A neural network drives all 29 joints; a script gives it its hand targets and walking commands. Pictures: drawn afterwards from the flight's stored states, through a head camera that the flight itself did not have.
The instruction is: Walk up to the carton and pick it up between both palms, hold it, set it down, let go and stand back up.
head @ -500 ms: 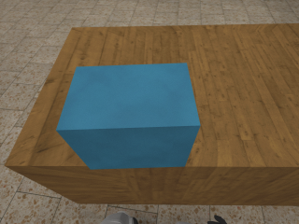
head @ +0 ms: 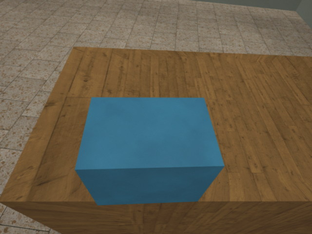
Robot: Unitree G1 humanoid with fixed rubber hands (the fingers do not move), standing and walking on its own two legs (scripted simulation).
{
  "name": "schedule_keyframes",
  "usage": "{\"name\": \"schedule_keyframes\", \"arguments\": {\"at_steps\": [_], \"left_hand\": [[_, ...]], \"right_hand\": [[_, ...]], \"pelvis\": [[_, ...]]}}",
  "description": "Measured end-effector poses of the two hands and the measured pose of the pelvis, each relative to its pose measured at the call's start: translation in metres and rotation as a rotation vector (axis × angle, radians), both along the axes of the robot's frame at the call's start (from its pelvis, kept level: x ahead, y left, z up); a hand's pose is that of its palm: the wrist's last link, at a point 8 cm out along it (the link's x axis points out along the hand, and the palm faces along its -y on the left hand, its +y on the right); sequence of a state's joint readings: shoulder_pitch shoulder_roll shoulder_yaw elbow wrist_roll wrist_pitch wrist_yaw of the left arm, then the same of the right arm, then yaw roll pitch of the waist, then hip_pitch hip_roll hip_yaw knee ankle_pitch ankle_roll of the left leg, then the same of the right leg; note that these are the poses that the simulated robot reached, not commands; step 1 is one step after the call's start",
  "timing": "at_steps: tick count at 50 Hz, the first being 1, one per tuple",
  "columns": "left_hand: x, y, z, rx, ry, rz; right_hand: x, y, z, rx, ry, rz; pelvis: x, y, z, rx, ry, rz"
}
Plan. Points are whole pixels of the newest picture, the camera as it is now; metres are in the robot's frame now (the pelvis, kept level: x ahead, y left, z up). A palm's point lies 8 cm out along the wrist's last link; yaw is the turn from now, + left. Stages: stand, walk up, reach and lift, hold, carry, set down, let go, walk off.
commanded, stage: walk up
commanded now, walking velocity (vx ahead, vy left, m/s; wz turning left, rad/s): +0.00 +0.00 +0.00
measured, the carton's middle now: (148, 153) +0.32 +0.03 +0.01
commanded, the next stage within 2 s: none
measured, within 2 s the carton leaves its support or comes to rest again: neither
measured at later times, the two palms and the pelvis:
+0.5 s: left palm out of the picture +0.01 +0.23 -0.17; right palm out of the picture -0.05 -0.25 -0.14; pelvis -0.01 -0.02 -0.01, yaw -1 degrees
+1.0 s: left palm out of the picture -0.05 +0.15 -0.15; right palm out of the picture -0.02 -0.32 -0.16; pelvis -0.11 -0.08 -0.01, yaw +3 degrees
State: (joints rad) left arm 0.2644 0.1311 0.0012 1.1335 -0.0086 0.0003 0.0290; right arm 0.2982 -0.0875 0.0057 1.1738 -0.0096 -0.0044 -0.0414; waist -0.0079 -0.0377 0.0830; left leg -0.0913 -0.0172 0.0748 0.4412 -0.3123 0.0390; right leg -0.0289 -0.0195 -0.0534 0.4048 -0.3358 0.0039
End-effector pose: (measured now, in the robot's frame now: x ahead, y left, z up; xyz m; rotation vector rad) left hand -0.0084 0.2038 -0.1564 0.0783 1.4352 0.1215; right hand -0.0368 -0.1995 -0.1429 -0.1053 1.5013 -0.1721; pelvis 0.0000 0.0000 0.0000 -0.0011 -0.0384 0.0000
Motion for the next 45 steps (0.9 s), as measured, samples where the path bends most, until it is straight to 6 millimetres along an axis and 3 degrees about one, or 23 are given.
{"name": "schedule_keyframes", "arguments": {"at_steps": [6, 16, 20, 25, 29, 33, 37, 45], "left_hand": [[0.001, 0.010, 0.007, 0.027, 0.016, -0.003], [0.005, 0.014, 0.004, 0.034, 0.009, -0.009], [0.004, 0.024, -0.007, 0.052, 0.059, -0.036], [0.023, 0.024, -0.016, 0.078, 0.033, -0.042], [0.047, 0.007, -0.007, 0.086, -0.095, -0.013], [0.056, -0.017, 0.001, 0.133, -0.160, -0.036], [0.040, -0.041, 0.013, 0.150, -0.173, -0.065], [-0.008, -0.061, 0.019, 0.130, -0.148, -0.018]], "right_hand": [[0.005, 0.021, -0.007, 0.046, -0.012, -0.001], [0.019, 0.013, -0.008, 0.014, -0.057, -0.005], [0.014, -0.008, -0.002, -0.057, -0.097, -0.048], [-0.016, -0.048, 0.006, -0.143, -0.040, -0.067], [-0.033, -0.073, -0.001, -0.138, 0.029, -0.050], [-0.029, -0.093, -0.027, -0.078, 0.004, -0.043], [-0.015, -0.109, -0.042, -0.039, -0.047, -0.031], [0.016, -0.123, -0.026, -0.021, -0.176, 0.040]], "pelvis": [[0.004, 0.009, 0.001, 0.002, 0.004, 0.012], [0.008, 0.014, -0.001, -0.001, 0.000, 0.004], [-0.003, 0.004, -0.006, -0.019, -0.003, -0.014], [-0.011, -0.017, -0.011, -0.022, -0.002, -0.018], [-0.021, -0.032, -0.013, -0.008, -0.001, -0.026], [-0.034, -0.051, -0.023, 0.018, -0.003, -0.024], [-0.048, -0.064, -0.023, 0.019, -0.006, 0.012], [-0.080, -0.079, -0.012, 0.030, 0.024, 0.029]]}}
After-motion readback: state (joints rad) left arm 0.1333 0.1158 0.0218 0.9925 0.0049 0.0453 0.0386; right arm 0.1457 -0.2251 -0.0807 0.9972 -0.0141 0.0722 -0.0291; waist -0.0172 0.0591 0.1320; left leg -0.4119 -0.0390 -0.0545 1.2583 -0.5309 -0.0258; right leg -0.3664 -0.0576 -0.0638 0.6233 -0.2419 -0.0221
